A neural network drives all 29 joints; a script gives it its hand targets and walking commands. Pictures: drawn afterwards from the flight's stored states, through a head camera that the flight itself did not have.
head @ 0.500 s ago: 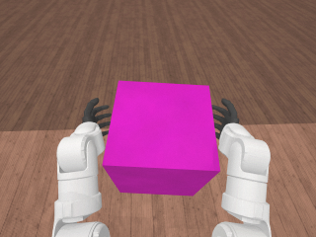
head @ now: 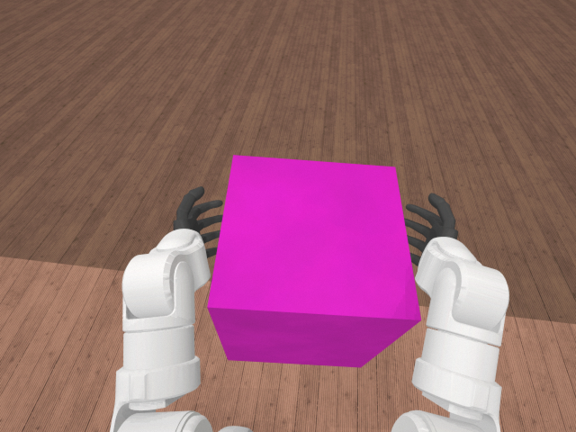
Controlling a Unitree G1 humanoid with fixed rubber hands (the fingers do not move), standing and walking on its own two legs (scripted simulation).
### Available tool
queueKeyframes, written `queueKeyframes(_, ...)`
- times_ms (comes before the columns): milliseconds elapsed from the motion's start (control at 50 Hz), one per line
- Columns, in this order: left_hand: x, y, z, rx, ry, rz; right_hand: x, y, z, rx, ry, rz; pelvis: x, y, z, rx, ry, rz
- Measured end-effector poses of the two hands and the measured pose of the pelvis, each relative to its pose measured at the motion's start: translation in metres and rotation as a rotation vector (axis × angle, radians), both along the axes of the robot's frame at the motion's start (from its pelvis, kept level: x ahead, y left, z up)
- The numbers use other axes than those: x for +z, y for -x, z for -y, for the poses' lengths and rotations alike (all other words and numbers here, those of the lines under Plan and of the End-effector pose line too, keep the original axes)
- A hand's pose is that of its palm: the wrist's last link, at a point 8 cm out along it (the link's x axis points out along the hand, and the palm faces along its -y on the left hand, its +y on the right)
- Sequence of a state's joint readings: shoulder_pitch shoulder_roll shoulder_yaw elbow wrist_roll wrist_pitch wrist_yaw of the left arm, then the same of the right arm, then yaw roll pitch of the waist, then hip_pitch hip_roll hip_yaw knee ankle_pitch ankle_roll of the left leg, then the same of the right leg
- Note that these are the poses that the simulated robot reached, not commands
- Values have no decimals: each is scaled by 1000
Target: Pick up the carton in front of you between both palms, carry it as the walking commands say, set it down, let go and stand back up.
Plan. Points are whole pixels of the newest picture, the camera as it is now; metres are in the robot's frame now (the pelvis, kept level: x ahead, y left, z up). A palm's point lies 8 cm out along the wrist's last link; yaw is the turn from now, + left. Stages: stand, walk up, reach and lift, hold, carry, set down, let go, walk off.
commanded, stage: carry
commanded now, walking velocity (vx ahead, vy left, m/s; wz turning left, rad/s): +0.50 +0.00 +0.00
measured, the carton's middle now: (303, 272) +0.34 +0.02 +0.05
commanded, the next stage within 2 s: none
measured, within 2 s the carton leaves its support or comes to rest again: neither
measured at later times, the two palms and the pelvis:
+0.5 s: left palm (235, 97) +0.63 +0.18 +0.15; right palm (412, 109) +0.61 -0.13 +0.17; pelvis +0.29 +0.04 +0.03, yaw +0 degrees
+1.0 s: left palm (265, 8) +0.92 +0.17 +0.21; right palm (407, 18) +0.93 -0.14 +0.21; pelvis +0.58 +0.02 +0.06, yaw -1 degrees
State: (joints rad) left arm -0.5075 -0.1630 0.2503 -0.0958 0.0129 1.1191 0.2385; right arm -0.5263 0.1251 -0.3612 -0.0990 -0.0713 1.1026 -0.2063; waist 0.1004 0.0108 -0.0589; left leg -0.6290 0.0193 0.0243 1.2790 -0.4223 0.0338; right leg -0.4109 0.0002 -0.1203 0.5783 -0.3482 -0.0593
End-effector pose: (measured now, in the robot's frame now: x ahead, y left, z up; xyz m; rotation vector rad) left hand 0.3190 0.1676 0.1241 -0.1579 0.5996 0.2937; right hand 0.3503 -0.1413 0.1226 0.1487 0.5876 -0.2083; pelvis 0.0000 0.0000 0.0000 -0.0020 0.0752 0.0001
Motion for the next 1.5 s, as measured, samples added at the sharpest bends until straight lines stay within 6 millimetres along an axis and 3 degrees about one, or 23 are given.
queueKeyframes(100,22,-63,1,-17,-3,72,17,-53,2,-37,-14,71,8,-53,-8,-7,4,-5)
queueKeyframes(180,35,-122,-1,-57,-3,118,33,-101,1,-57,24,120,9,-108,-20,-15,4,-14)
queueKeyframes(260,30,-186,-6,-111,-17,125,39,-150,-5,-70,54,128,-1,-166,-36,-26,-26,-3)
queueKeyframes(380,13,-253,-7,-119,11,-14,21,-195,-9,-89,-5,-7,20,-225,-46,-8,-6,1)
queueKeyframes(480,25,-301,-10,-82,54,36,38,-250,-12,-80,-9,44,32,-275,-42,-5,-2,3)
queueKeyframes(580,49,-359,-12,-56,-4,113,58,-322,-12,-28,-12,119,34,-340,-29,5,-2,-1)
queueKeyframes(640,61,-397,-9,-40,-43,147,62,-370,-8,-3,6,150,26,-385,-17,16,11,5)
queueKeyframes(720,59,-435,-2,-31,-22,89,54,-425,1,6,86,86,30,-427,-4,14,12,6)
queueKeyframes(840,56,-486,-1,-1,-1,22,55,-485,-1,-7,-14,18,52,-484,-3,-2,-4,1)
queueKeyframes(1000,88,-596,-1,-61,-9,118,85,-575,1,-59,25,117,58,-582,-22,-18,3,-12)
queueKeyframes(1100,76,-674,-10,-117,-29,95,85,-635,-8,-72,57,94,49,-651,-42,-24,-23,1)
queueKeyframes(1200,62,-729,-12,-117,18,-8,69,-673,-15,-86,-11,-5,66,-702,-50,-17,-6,6)
queueKeyframes(1280,70,-770,-13,-95,59,20,80,-716,-16,-88,-15,24,77,-743,-48,-14,-2,1)
queueKeyframes(1380,96,-830,-14,-76,12,108,105,-787,-15,-49,-12,110,83,-804,-39,-6,-1,-9)
queueKeyframes(1440,106,-870,-10,-69,-30,134,110,-832,-9,-32,3,133,79,-849,-29,-1,-5,-13)
queueKeyframes(1500,105,-911,-1,-58,-55,136,103,-879,2,-24,33,132,66,-895,-16,13,-4,-9)
